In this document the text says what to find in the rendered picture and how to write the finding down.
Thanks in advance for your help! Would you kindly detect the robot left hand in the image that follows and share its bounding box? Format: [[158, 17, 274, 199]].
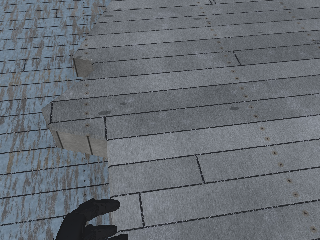
[[53, 198, 129, 240]]

